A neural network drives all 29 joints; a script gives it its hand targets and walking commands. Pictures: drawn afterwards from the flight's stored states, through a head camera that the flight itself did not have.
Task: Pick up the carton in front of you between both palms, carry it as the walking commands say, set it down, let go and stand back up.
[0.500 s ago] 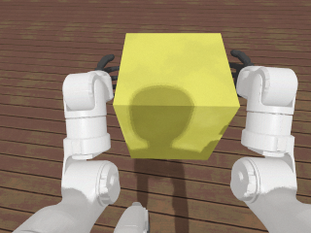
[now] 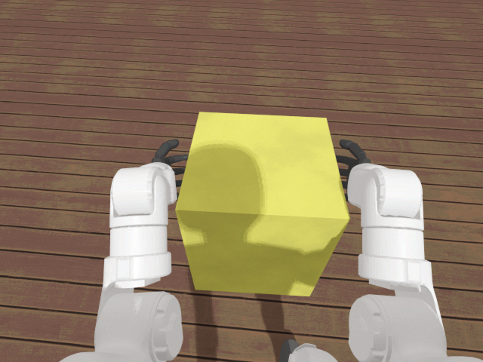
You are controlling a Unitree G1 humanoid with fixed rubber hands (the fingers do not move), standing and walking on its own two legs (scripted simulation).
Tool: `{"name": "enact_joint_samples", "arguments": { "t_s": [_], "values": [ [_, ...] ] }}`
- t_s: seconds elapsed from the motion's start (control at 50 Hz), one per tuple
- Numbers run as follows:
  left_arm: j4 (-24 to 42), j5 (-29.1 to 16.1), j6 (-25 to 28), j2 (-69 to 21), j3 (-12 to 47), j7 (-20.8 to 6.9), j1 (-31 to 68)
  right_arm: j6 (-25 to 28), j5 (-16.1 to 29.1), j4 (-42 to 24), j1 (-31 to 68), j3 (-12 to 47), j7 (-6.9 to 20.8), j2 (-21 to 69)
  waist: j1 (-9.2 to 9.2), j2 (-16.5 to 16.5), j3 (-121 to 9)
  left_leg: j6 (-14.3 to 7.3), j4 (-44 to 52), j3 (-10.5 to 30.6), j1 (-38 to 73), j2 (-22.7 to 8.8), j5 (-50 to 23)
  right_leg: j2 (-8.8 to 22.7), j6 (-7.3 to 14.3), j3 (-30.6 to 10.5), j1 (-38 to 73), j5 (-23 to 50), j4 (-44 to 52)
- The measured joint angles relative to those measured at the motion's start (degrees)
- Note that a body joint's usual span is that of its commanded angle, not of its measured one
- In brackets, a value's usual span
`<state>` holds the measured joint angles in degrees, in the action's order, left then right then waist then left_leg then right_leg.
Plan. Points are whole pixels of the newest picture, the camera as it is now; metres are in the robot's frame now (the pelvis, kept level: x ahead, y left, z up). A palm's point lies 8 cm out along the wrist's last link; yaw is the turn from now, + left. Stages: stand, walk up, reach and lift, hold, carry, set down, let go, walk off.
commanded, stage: carry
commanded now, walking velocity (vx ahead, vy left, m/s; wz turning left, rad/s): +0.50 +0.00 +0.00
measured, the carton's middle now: (257, 208) +0.35 +0.01 +0.03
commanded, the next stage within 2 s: none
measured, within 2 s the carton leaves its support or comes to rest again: neither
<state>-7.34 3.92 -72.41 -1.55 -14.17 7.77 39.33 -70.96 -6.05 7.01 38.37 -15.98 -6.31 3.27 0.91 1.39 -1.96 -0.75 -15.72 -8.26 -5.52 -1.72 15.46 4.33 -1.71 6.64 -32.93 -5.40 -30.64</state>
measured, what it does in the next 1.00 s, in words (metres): walks ahead: right foot, then left foot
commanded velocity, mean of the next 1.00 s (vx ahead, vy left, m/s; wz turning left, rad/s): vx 0.50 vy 0.00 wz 0.00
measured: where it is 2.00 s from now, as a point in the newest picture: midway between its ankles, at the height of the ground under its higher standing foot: (246, 146)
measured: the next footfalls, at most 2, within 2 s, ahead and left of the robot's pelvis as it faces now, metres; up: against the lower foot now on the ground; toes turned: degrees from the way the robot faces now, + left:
right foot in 0.08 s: +0.21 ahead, -0.12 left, +0.00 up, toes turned -9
left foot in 0.48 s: +0.51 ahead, +0.13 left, +0.00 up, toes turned +12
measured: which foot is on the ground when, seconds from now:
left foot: down 0.00-0.10, up 0.12-0.46, down 0.48-1.00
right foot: up 0.00-0.06, down 0.08-0.52, up 0.54-0.96, down 0.98-1.00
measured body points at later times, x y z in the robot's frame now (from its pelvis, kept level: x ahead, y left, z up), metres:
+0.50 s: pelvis +0.35 +0.02 -0.03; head +0.30 +0.03 +0.42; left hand +0.62 +0.18 +0.09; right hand +0.63 -0.13 +0.09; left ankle +0.47 +0.12 -0.75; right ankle +0.18 -0.11 -0.74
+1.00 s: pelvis +0.65 +0.00 -0.03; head +0.62 -0.01 +0.42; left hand +0.93 +0.15 +0.07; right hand +0.93 -0.15 +0.06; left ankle +0.47 +0.12 -0.74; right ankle +0.77 -0.09 -0.75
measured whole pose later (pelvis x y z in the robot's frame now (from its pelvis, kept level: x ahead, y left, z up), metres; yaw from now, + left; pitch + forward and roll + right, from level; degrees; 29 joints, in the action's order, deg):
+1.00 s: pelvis +0.65 +0.00 -0.03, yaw +1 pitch +3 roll -1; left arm 14.6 6.8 -69.7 -7.8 -6.4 5.2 10.3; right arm -69.8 -7.1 -14.6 11.0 -7.5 -4.8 7.2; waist -0.5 -2.2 -9.2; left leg 2.7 -29.2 -10.3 -0.1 -6.2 27.1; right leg 3.6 2.8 13.5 -27.0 -3.7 -28.4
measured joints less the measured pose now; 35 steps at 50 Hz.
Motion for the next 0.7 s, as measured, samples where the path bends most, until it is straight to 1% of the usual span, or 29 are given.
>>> {"name": "enact_joint_samples", "arguments": {
  "t_s": [0.04,0.06,0.08,0.1,0.12,0.14,0.16,0.18,0.2,0.26,0.34,0.42,0.46,0.48,0.5,0.52,0.54,0.56,0.58,0.6,0.64,0.7],
  "values": [
    [3.22,-0.04,0.7,-1.09,0.14,-0.02,-3.05,0.45,-0.55,-3.41,-2.93,0.26,0.14,1.22,0.19,-0.25,-0.38,1.09,-1.51,0.17,2.38,-0.36,3.39,-0.86,0.59,2.01,3.52,3.0,6.18],
    [4.75,0.1,1.0,-1.75,0.29,-0.06,-4.43,0.61,-0.77,-5.25,-4.53,0.46,0.3,1.67,0.06,-0.37,-0.71,1.64,-4.19,0.52,2.82,-0.63,5.95,-1.27,1.15,3.27,5.98,3.83,8.92],
    [6.03,0.43,1.63,-2.71,0.51,-0.12,-5.88,0.86,-0.81,-6.98,-6.17,0.78,0.53,1.7,-0.02,-1.14,-1.15,2.06,-9.14,0.96,1.97,-1.45,8.94,-1.69,2.42,4.17,7.53,5.37,9.47],
    [6.99,1.08,2.75,-3.96,0.9,-0.24,-7.48,1.31,-0.59,-8.34,-7.82,0.95,0.79,1.44,0.02,-2.7,-1.18,2.08,-16.8,1.8,-0.81,-2.97,9.04,-2.34,3.79,5.07,7.54,3.91,7.07],
    [7.81,1.85,3.52,-5.2,1.38,-0.3,-9.1,1.56,-0.33,-9.59,-9.64,1.01,1.1,1.23,0.05,-3.28,-1.03,2.12,-25.85,3.45,-4.58,-3.01,9.21,-2.39,4.74,5.48,7.84,1.34,5.19],
    [8.94,2.56,3.89,-6.28,1.86,-0.33,-11.01,1.69,-0.07,-10.68,-11.47,1.1,1.38,1.24,-0.11,-3.22,-0.83,1.88,-34.35,4.76,-8.6,-2.23,10.24,-2.1,5.2,5.57,8.71,-0.86,4.61],
    [10.46,3.07,4.04,-7.2,2.26,-0.35,-13.24,1.74,0.16,-11.74,-13.25,1.27,1.54,1.5,-0.39,-2.98,-0.63,1.56,-40.7,5.26,-12.33,-1.49,10.61,-1.74,5.26,5.54,10.01,-2.32,4.99],
    [12.37,3.36,4.12,-7.96,2.57,-0.38,-15.71,1.79,0.37,-12.9,-14.98,1.6,1.6,1.93,-0.68,-2.76,-0.49,1.37,-44.22,5.13,-15.56,-1.13,9.91,-1.43,4.8,5.44,11.57,-3.02,6.01],
    [14.57,3.49,4.19,-8.61,2.79,-0.4,-18.21,1.92,0.54,-14.19,-16.67,2.1,1.62,2.47,-0.9,-2.62,-0.41,1.38,-44.96,4.73,-18.22,-1.15,8.68,-1.24,4.15,5.29,13.23,-3.28,7.36],
    [20.12,2.89,4.02,-7.46,4.99,-0.93,-23.43,2.73,0.04,-18.54,-21.05,4.45,1.17,4.53,-1.13,-2.3,-0.38,1.98,-39.09,3.79,-23.94,-2.01,5.26,-1.08,3.79,4.71,18.1,-4.45,10.99],
    [24.92,1.81,4.03,-6.67,6.34,-2.14,-26.79,2.83,-0.86,-24.89,-25.78,7.68,1.15,5.01,-0.6,-2.34,-2.06,2.49,-25.8,2.51,-27.45,-3.34,-1.78,-1.25,2.74,4.39,24.55,-7.27,14.18],
    [27.04,1.89,2.84,-6.37,7.9,-2.34,-28.43,1.15,-0.79,-27.71,-27.56,8.61,1.15,4.6,-0.33,-1.85,-5.15,1.8,-15.3,0.18,-26.22,-3.14,-9.58,-0.96,0.65,4.22,31.08,-12.46,14.33],
    [27.2,2.15,1.83,-6.34,8.07,-2.36,-28.5,0.18,-0.76,-27.69,-27.5,8.51,1.15,4.6,-0.19,-1.3,-6.76,1.24,-12.13,-1.66,-23.87,-2.71,-10.54,-0.43,-0.65,3.79,33.75,-16.52,11.98],
    [27.18,2.32,1.28,-6.36,7.9,-2.36,-28.29,-0.26,-0.77,-27.33,-27.07,8.36,1.18,4.66,-0.16,-0.98,-7.43,0.56,-11.13,-2.71,-22.18,-2.32,-9.79,0.13,-1.36,3.36,34.45,-19.36,9.18],
    [26.86,2.43,0.86,-6.16,7.47,-2.37,-27.94,-0.21,-0.84,-26.23,-26.51,8.42,1.23,4.76,-0.42,0.18,-7.97,-1.15,-12.5,-3.67,-21.6,-1.78,-12.11,1.52,-1.69,2.79,33.91,-22.47,4.41],
    [26.12,2.4,0.54,-5.69,6.99,-2.39,-27.71,0.08,-1.07,-24.39,-25.82,8.66,1.27,4.9,-0.8,1.31,-8.35,-2.48,-15.58,-4.51,-21.93,-1.31,-10.67,2.97,-1.39,1.61,31.17,-22.91,-3.3],
    [25.23,2.32,0.13,-5.17,6.63,-2.4,-27.61,0.14,-1.32,-22.48,-25.15,8.85,1.28,5.03,-1.16,1.47,-8.42,-3.29,-17.49,-4.9,-21.83,-1.37,-8.09,2.92,-1.03,-0.58,27.08,-22.92,-12.47],
    [24.31,2.25,-0.34,-4.79,6.41,-2.41,-27.51,-0.02,-1.57,-21.02,-24.79,8.96,1.28,5.09,-1.35,1.2,-8.19,-3.67,-17.74,-5.08,-21.03,-1.58,-6.0,2.09,-0.48,-2.41,22.56,-22.8,-21.08],
    [23.47,2.26,-0.74,-4.72,6.28,-2.4,-27.4,-0.25,-1.72,-20.16,-24.84,8.97,1.28,5.09,-1.46,0.89,-7.8,-3.71,-16.92,-5.17,-19.84,-1.73,-4.89,1.34,0.18,-3.33,18.17,-22.12,-27.9],
    [22.8,2.4,-0.98,-4.95,6.22,-2.4,-27.35,-0.45,-1.74,-19.86,-25.24,8.87,1.28,5.01,-1.51,0.64,-7.38,-3.22,-15.36,-5.22,-18.39,-1.8,-4.87,0.94,0.76,-3.59,14.2,-20.47,-32.21],
    [22.17,2.9,-0.88,-5.86,6.25,-2.38,-27.42,-0.53,-1.44,-20.29,-26.33,8.45,1.29,4.82,-1.64,0.41,-6.55,-2.93,-11.66,-5.23,-15.19,-1.49,-5.09,1.12,1.37,-3.33,7.79,-15.83,-33.99],
    [22.77,3.39,0.19,-6.54,6.97,-2.39,-27.78,0.24,-0.73,-21.7,-27.21,7.8,1.31,4.66,-2.09,-0.09,-5.63,-2.71,-6.24,-4.98,-10.31,-0.97,-5.26,2.04,1.0,-2.57,1.29,-10.08,-28.38]
  ]
}}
